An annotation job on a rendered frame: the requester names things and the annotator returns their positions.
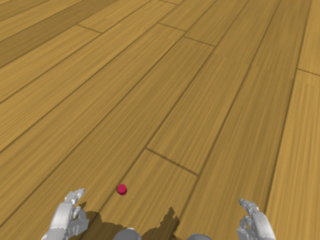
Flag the right robot hand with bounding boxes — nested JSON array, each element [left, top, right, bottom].
[[236, 198, 276, 240]]

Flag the tin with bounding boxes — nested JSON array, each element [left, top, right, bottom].
[[117, 184, 127, 196]]

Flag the left robot arm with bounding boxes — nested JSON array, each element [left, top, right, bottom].
[[41, 228, 69, 240]]

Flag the left robot hand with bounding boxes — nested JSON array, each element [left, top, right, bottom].
[[49, 188, 89, 238]]

